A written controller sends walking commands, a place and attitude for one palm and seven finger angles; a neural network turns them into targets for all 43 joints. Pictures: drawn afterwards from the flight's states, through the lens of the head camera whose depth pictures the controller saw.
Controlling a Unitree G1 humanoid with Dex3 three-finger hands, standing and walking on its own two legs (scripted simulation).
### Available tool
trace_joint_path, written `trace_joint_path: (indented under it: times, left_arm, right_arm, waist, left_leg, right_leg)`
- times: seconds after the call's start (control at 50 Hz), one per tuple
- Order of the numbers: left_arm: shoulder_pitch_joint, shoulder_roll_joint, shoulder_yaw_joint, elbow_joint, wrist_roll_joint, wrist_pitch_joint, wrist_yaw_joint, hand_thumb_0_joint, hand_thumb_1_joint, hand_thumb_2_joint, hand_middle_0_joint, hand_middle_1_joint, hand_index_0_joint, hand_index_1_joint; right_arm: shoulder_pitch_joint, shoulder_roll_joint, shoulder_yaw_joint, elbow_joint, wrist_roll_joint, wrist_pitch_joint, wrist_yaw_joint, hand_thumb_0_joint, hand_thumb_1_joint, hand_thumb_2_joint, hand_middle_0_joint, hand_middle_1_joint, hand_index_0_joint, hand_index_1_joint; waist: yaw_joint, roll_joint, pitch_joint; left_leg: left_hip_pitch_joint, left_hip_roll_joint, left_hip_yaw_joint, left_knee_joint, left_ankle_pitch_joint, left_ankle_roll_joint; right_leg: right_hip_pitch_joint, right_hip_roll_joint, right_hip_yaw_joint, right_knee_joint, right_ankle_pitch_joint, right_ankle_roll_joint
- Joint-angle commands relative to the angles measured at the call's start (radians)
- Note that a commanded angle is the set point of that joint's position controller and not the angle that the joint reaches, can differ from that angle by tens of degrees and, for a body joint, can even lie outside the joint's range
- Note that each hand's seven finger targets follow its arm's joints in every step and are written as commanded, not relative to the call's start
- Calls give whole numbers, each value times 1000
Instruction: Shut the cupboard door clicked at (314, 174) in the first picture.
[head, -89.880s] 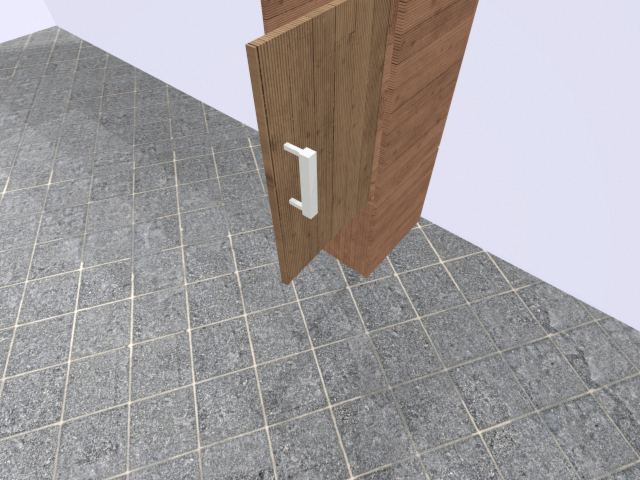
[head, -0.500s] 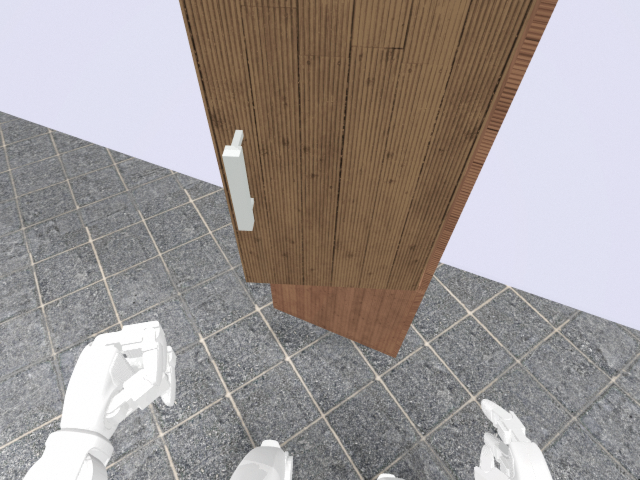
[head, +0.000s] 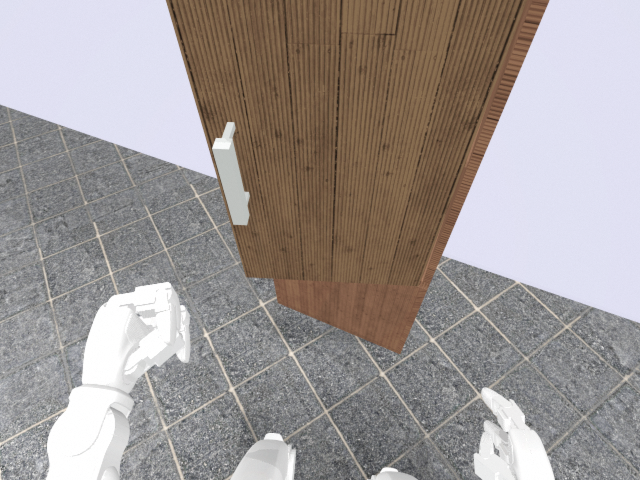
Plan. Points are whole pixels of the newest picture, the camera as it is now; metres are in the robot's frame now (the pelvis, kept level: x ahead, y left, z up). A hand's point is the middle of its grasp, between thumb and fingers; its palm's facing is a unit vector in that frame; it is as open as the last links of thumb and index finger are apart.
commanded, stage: bring the fist close to the handle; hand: left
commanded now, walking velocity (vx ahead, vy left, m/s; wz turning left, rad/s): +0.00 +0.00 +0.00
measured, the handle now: (235, 176) +0.52 +0.17 +0.07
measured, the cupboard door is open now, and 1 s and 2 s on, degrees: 21 21 12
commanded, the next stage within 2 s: push the door shut along its arc in 1.18 s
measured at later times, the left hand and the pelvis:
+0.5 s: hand (235, 265) +0.36 +0.14 +0.07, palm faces -0.04 -1.00 -0.02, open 3.1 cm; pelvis +0.00 +0.01 +0.01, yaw -1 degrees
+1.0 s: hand (252, 224) +0.42 +0.13 +0.07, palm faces +0.02 -1.00 -0.02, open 3.1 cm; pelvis +0.01 +0.00 +0.01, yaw -2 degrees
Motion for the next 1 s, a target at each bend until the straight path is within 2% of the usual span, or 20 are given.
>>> trace_joint_path:
  times: [0.0, 0.08, 0.1, 0.14, 0.2, 0.24, 0.28, 0.36, 0.46, 0.54, 0.6, 0.68, 0.7, 0.74, 0.76, 0.8, 0.86, 0.9, 0.92, 0.98]
  left_arm:
    - [-185, 124, 32, -187, -2, -9, 3, 0, 900, 900, -1300, -1500, -1300, -1500]
    - [-270, 104, 36, -167, 20, 7, 65, 0, 900, 900, -1300, -1500, -1300, -1500]
    - [-251, 132, 77, -145, 21, 6, 85, 0, 900, 900, -1300, -1500, -1300, -1500]
    - [-291, 94, 48, -114, 33, -6, 107, 0, 900, 900, -1300, -1500, -1300, -1500]
    - [-339, 111, 62, -45, 49, -21, 124, 0, 900, 900, -1300, -1500, -1300, -1500]
    - [-417, 73, 5, -20, 69, -32, 118, 0, 900, 900, -1300, -1500, -1300, -1500]
    - [-451, 55, -20, -6, 74, -35, 113, 0, 900, 900, -1300, -1500, -1300, -1500]
    - [-613, 43, -50, 52, 78, -35, 122, 0, 900, 900, -1300, -1500, -1300, -1500]
    - [-792, 67, -10, 145, 106, -56, 190, 0, 900, 900, -1300, -1500, -1300, -1500]
    - [-800, 58, 2, 241, 128, -59, 225, 0, 900, 900, -1300, -1500, -1300, -1500]
    - [-801, 95, 45, 326, 134, -53, 231, 0, 900, 900, -1300, -1500, -1300, -1500]
    - [-924, 91, 42, 409, 135, -60, 219, 0, 900, 900, -1300, -1500, -1300, -1500]
    - [-952, 106, 55, 411, 135, -69, 217, 0, 900, 900, -1300, -1500, -1300, -1500]
    - [-1024, 113, 65, 442, 133, -92, 214, 0, 900, 900, -1300, -1500, -1300, -1500]
    - [-1050, 89, 42, 452, 132, -104, 208, 0, 900, 900, -1300, -1500, -1300, -1500]
    - [-1033, 117, 70, 467, 133, -126, 200, 0, 900, 900, -1300, -1500, -1300, -1500]
    - [-1009, 89, 51, 480, 133, -142, 185, 0, 900, 900, -1300, -1500, -1300, -1500]
    - [-985, 143, 96, 496, 129, -140, 179, 0, 900, 900, -1300, -1500, -1300, -1500]
    - [-973, 117, 75, 486, 128, -139, 174, 0, 900, 900, -1300, -1500, -1300, -1500]
    - [-963, 127, 87, 466, 118, -131, 171, 0, 900, 900, -1300, -1500, -1300, -1500]
  right_arm:
    - [-18, -122, -55, -151, 7, -52, -7, 0, -900, -900, 200, 300, 200, 300]
    - [-26, -112, -53, -149, 2, -33, 0, 0, -900, -900, 200, 300, 200, 300]
    - [-21, -115, -54, -145, -1, -26, 1, 0, -900, -900, 200, 300, 200, 300]
    - [-26, -108, -52, -141, -3, -16, 8, 0, -900, -900, 200, 300, 200, 300]
    - [-15, -115, -54, -122, -7, 0, 15, 0, -900, -900, 200, 300, 200, 300]
    - [-17, -113, -56, -114, -7, 6, 20, 0, -900, -900, 200, 300, 200, 300]
    - [-10, -118, -59, -110, -5, 9, 23, 0, -900, -900, 200, 300, 200, 300]
    - [-1, -124, -60, -87, -2, 15, 17, 0, -900, -900, 200, 300, 200, 300]
    - [5, -126, -62, -55, -9, 25, 18, 0, -900, -900, 200, 300, 200, 300]
    - [25, -123, -65, -47, -17, 43, 34, 0, -900, -900, 200, 300, 200, 300]
    - [49, -128, -69, -46, -20, 64, 42, 0, -900, -900, 200, 300, 200, 300]
    - [61, -123, -68, -35, -16, 87, 46, 0, -900, -900, 200, 300, 200, 300]
    - [69, -125, -69, -34, -18, 88, 46, 0, -900, -900, 200, 300, 200, 300]
    - [77, -125, -72, -15, -19, 92, 45, 0, -900, -900, 200, 300, 200, 300]
    - [81, -120, -73, -13, -20, 91, 47, 0, -900, -900, 200, 300, 200, 300]
    - [93, -127, -77, -10, -22, 91, 49, 0, -900, -900, 200, 300, 200, 300]
    - [101, -125, -83, -6, -24, 97, 56, 0, -900, -900, 200, 300, 200, 300]
    - [110, -133, -85, -9, -21, 104, 55, 0, -900, -900, 200, 300, 200, 300]
    - [104, -128, -85, -12, -20, 107, 58, 0, -900, -900, 200, 300, 200, 300]
    - [105, -127, -86, -21, -16, 118, 58, 0, -900, -900, 200, 300, 200, 300]
  waist:
    - [-27, -9, -227]
    - [-25, -24, -239]
    - [-12, -48, -241]
    - [-22, -45, -228]
    - [-25, -60, -220]
    - [-44, -16, -219]
    - [-46, 3, -238]
    - [-73, -24, -245]
    - [-74, -12, -290]
    - [-61, -6, -348]
    - [-55, -45, -348]
    - [-81, -77, -292]
    - [-79, -56, -302]
    - [-95, -74, -315]
    - [-98, -49, -315]
    - [-86, -32, -349]
    - [-82, -19, -393]
    - [-72, -40, -388]
    - [-72, -34, -395]
    - [-70, -65, -369]
  left_leg:
    - [258, -23, -9, -155, 152, 44]
    - [299, -23, -4, -182, 179, 41]
    - [291, -22, -6, -184, 188, 41]
    - [297, -23, 1, -190, 194, 37]
    - [279, -23, 4, -186, 197, 38]
    - [301, -20, 8, -187, 192, 36]
    - [331, -17, 1, -196, 192, 34]
    - [348, -13, -11, -199, 169, 35]
    - [371, -11, -18, -199, 159, 29]
    - [389, -15, -5, -193, 226, 27]
    - [355, -17, 6, -189, 249, 31]
    - [294, -21, 23, -186, 215, 36]
    - [296, -23, 20, -183, 216, 36]
    - [294, -21, 23, -171, 224, 38]
    - [294, -24, 25, -167, 219, 38]
    - [305, -24, 22, -161, 238, 38]
    - [335, -24, 27, -161, 259, 37]
    - [312, -25, 29, -167, 263, 39]
    - [320, -25, 33, -172, 262, 39]
    - [293, -28, 43, -183, 255, 43]
  right_leg:
    - [58, -13, 116, -247, 242, 36]
    - [57, -11, 83, -234, 293, 35]
    - [73, -8, 80, -232, 303, 33]
    - [64, -11, 74, -229, 323, 35]
    - [69, -9, 82, -229, 332, 34]
    - [33, -13, 77, -225, 326, 33]
    - [25, -9, 68, -226, 317, 28]
    - [1, -8, 68, -238, 292, 29]
    - [-29, -9, 62, -225, 268, 26]
    - [6, -8, 62, -215, 345, 27]
    - [42, -4, 71, -219, 392, 31]
    - [52, -8, 91, -239, 400, 40]
    - [52, -6, 92, -236, 396, 37]
    - [49, -10, 100, -236, 419, 41]
    - [45, -9, 104, -235, 420, 42]
    - [48, -5, 104, -225, 432, 39]
    - [52, -7, 101, -221, 455, 40]
    - [79, -5, 107, -222, 470, 41]
    - [80, -7, 108, -226, 473, 43]
    - [117, -10, 116, -241, 494, 49]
